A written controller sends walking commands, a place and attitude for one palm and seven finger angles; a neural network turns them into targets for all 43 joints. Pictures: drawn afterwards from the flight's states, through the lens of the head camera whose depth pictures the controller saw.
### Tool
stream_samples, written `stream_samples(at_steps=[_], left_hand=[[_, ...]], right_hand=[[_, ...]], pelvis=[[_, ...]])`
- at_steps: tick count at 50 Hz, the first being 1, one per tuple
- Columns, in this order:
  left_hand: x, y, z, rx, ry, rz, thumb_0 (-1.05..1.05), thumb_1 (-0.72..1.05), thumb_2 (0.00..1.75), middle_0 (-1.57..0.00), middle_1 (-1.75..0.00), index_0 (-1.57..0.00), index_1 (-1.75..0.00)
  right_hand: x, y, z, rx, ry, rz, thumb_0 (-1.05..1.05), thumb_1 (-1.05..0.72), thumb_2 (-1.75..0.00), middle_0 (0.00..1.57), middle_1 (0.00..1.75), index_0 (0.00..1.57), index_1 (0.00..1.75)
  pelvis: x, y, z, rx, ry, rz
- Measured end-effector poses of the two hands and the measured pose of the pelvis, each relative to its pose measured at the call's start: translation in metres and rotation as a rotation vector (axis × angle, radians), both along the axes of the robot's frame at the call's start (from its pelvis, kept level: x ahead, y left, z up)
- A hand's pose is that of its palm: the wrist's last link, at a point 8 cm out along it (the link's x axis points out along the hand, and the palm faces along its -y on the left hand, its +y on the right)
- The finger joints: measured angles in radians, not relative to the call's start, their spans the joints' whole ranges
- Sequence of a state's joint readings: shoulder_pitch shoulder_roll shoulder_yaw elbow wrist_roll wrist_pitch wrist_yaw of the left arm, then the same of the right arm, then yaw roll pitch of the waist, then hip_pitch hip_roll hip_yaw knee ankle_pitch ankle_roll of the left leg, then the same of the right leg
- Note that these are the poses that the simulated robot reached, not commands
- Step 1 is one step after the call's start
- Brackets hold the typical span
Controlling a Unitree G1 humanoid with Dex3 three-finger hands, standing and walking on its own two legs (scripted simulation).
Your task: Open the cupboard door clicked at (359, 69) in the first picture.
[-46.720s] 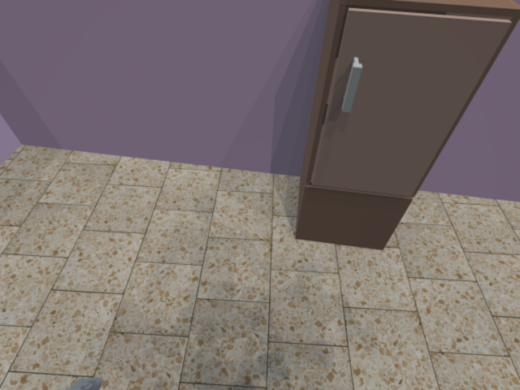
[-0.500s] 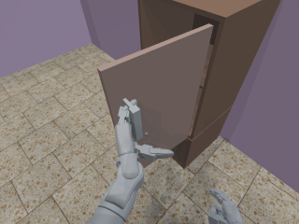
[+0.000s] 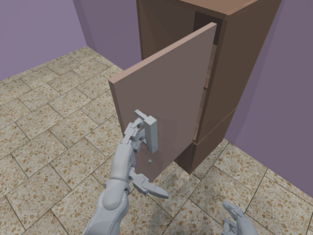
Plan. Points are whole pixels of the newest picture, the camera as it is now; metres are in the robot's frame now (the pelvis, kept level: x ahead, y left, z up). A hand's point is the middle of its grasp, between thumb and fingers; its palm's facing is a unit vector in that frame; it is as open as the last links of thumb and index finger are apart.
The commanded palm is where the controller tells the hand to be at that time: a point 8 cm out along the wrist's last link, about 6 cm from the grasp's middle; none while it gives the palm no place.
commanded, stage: slide the hand sideways off the handle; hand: left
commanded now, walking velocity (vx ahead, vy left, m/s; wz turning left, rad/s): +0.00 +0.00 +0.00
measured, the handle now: (145, 131) +0.36 +0.05 +0.08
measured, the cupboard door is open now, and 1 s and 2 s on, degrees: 92 90 90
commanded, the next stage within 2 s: draw the hand back to the body in 0.68 s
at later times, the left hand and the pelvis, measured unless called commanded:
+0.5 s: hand (126, 173) +0.24 +0.08 +0.08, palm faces -0.07 -1.00 -0.03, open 16.1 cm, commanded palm +0.21 +0.15 +0.08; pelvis +0.02 -0.01 -0.01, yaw +2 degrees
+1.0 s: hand (104, 182) +0.21 +0.12 +0.10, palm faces -0.05 -1.00 -0.07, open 16.3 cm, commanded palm +0.18 +0.19 +0.10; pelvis +0.01 +0.00 -0.01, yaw +2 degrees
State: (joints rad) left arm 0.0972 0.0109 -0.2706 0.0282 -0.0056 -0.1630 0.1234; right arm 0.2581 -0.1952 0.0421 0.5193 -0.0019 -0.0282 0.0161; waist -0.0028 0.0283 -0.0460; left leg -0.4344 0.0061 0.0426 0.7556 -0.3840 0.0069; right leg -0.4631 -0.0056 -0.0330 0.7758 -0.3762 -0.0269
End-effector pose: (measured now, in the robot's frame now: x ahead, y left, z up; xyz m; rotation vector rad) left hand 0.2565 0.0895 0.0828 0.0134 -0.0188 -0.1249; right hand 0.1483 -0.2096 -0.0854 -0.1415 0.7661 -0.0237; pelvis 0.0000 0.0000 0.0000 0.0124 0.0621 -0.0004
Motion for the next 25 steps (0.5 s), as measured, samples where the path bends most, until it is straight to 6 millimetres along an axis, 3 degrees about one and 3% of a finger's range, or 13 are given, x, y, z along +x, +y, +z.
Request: stream_samples(at_steps=[15,25], left_hand=[[-0.025,0.029,0.002,0.006,0.012,0.031,-0.02,-0.50,0.30,-0.17,-0.32,-0.16,-0.31],[-0.033,0.049,-0.001,0.016,0.035,0.053,-0.02,-0.50,0.30,-0.19,-0.32,-0.19,-0.32]], right_hand=[[0.040,-0.004,0.012,-0.021,-0.112,0.048,0.02,-0.90,-0.90,0.20,0.30,0.20,0.30],[0.047,-0.009,0.010,-0.022,-0.124,0.046,0.02,-0.90,-0.89,0.20,0.30,0.21,0.30]], pelvis=[[0.009,-0.008,-0.003,-0.003,0.015,0.024],[0.017,-0.015,-0.005,-0.002,0.032,0.027]])
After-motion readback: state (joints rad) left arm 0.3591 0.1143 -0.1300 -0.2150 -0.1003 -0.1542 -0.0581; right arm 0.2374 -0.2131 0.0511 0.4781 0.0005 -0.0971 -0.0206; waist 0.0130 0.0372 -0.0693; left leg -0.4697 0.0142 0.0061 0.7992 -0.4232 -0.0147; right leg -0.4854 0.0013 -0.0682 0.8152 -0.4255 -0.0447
